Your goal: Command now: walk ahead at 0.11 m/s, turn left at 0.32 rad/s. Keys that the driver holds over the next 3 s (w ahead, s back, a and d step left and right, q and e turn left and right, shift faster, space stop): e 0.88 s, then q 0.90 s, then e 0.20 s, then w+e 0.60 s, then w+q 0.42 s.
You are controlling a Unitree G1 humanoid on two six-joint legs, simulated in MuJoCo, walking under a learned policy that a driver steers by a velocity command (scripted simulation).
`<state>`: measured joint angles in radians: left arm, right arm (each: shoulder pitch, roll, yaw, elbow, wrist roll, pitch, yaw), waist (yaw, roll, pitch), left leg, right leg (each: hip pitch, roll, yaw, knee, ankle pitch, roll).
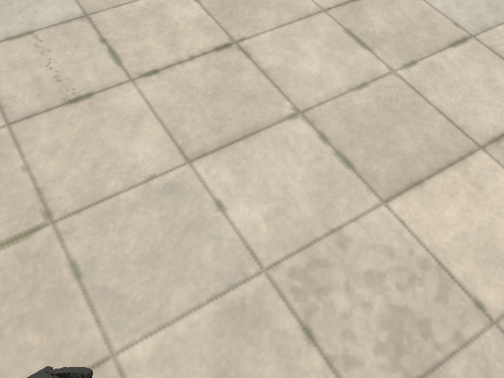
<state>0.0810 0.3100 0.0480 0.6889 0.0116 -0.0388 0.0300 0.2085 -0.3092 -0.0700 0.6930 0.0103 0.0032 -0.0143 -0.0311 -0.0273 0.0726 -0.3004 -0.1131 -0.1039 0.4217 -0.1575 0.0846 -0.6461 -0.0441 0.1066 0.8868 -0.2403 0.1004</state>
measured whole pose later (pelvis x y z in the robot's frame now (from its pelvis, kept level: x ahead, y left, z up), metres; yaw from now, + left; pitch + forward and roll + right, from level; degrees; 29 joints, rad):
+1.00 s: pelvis +0.06 -0.04 -0.01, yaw -25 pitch +1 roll +0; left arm 0.11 0.28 0.06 0.62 0.01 0.05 0.00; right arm 0.18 -0.33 -0.07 0.77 0.00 0.01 -0.01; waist -0.04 0.04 0.06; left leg -0.29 0.10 0.10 0.72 -0.49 -0.04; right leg -0.28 0.01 -0.04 0.53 -0.27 -0.03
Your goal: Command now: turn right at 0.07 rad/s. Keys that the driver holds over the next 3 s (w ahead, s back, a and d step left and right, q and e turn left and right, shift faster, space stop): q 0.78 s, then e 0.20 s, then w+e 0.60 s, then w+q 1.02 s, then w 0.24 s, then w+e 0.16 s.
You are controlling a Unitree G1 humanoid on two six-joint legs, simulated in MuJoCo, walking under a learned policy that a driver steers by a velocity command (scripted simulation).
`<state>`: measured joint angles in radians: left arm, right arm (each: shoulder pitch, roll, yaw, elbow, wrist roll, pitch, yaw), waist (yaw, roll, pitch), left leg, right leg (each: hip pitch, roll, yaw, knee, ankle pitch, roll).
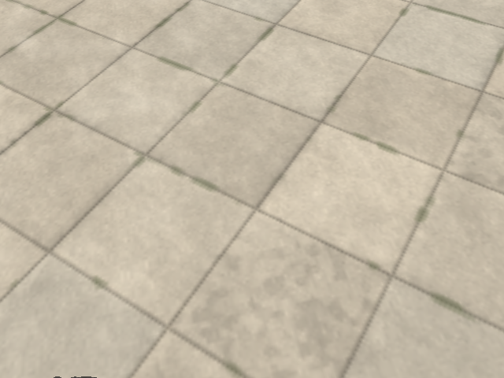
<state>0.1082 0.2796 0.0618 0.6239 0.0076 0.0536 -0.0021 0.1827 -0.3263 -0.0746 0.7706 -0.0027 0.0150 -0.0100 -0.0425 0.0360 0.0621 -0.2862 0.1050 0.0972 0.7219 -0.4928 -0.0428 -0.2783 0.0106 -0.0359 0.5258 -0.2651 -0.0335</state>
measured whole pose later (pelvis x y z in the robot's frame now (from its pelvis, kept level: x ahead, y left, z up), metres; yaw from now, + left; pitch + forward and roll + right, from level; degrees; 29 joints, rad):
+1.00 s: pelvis +0.01 +0.02 +0.00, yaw +24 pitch +0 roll +0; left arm 0.17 0.29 0.06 0.83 0.01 -0.01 0.00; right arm 0.12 -0.26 -0.02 0.72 -0.03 0.01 -0.01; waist 0.02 0.00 0.03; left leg -0.22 -0.08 -0.13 0.52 -0.29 0.03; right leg -0.24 0.00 0.05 0.49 -0.24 0.02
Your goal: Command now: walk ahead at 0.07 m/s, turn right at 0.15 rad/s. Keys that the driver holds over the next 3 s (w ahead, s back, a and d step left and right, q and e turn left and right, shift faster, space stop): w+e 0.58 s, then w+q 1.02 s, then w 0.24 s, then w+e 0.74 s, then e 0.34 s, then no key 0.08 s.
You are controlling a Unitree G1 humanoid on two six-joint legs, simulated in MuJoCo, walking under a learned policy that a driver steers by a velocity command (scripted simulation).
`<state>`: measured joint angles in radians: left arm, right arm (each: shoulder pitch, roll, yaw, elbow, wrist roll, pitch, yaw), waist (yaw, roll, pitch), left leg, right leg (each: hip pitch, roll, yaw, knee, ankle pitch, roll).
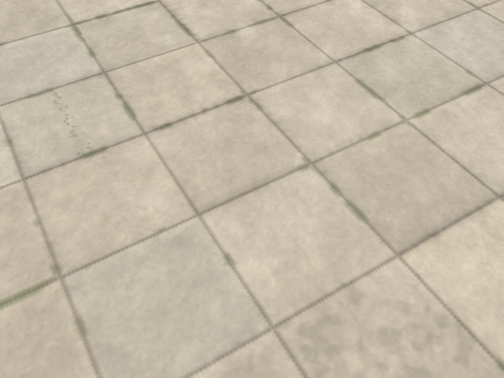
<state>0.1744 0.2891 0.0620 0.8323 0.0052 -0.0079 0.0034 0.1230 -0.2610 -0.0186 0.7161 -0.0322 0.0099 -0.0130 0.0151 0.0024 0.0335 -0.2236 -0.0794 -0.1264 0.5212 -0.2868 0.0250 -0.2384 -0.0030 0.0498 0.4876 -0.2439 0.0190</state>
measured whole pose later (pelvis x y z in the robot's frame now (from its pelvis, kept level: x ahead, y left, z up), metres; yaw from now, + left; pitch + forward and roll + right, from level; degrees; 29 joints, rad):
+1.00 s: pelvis +0.38 -0.19 +0.00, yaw -14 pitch +1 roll -2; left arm 0.30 0.27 0.05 0.80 0.01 -0.09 -0.01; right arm 0.20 -0.28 -0.05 0.73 0.02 -0.06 0.03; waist 0.05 0.05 0.01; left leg -0.69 0.09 -0.05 0.67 0.13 0.01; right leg 0.07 0.10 -0.13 0.18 -0.28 -0.08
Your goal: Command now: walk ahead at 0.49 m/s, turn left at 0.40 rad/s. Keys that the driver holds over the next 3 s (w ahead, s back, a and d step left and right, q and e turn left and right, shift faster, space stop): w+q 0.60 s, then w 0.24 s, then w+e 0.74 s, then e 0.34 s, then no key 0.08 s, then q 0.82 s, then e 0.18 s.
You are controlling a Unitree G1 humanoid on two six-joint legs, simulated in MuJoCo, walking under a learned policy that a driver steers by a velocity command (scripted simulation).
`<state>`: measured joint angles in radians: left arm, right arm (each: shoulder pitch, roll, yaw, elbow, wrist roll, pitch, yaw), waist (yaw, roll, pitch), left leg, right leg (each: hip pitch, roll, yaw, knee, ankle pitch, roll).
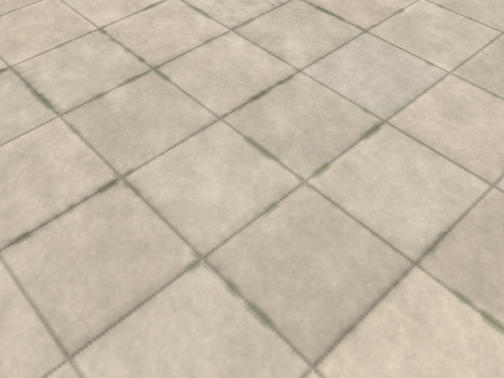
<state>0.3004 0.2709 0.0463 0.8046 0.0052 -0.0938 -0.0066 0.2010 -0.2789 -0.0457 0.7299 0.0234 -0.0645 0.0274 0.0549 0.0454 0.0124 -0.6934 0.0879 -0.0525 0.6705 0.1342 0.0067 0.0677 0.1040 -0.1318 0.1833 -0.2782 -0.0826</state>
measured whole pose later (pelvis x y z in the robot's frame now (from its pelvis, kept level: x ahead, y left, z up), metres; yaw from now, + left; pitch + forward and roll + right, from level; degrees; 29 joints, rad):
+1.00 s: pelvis +0.55 +0.07 +0.00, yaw +24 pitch +2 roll -1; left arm 0.42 0.28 0.05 0.85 -0.03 -0.07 -0.01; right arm 0.05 -0.25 -0.03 0.62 0.02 -0.07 0.03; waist 0.12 0.04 0.02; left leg -0.57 0.05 -0.05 0.58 -0.06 -0.01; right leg -0.03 0.02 -0.01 0.28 -0.29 -0.01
